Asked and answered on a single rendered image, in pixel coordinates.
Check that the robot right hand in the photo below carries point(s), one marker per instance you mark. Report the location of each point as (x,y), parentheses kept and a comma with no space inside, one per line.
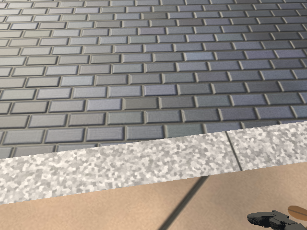
(275,220)

